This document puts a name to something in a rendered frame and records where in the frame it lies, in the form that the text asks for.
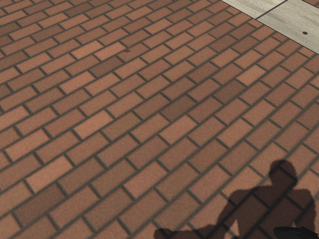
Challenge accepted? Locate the right robot hand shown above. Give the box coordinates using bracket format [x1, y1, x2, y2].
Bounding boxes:
[273, 226, 319, 239]

